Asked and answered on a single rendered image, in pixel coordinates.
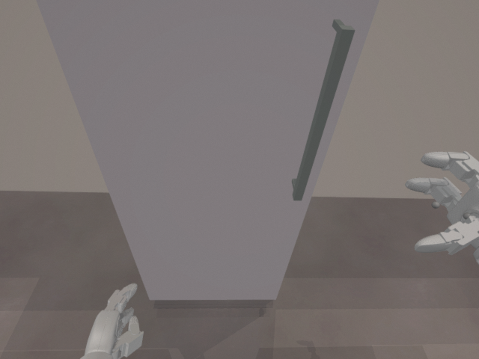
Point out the fridge door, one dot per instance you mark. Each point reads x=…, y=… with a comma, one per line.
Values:
x=198, y=113

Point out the handle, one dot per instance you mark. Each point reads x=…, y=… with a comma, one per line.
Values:
x=334, y=69

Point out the right robot hand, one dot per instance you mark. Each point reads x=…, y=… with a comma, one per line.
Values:
x=462, y=232

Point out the left robot hand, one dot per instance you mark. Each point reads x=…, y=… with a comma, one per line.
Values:
x=109, y=323

